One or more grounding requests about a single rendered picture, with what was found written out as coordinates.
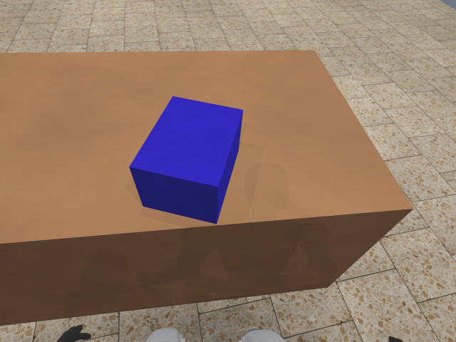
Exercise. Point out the pedestal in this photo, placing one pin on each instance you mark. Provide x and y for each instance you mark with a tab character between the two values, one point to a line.
309	193

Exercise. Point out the carton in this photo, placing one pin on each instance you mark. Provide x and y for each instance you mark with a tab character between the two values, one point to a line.
186	162

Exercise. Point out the right robot shin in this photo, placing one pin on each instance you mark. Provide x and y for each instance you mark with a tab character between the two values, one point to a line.
252	329

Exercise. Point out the left robot thigh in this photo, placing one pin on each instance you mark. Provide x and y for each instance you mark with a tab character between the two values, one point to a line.
165	335

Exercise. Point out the robot left hand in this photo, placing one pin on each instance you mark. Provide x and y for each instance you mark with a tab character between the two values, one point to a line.
73	334

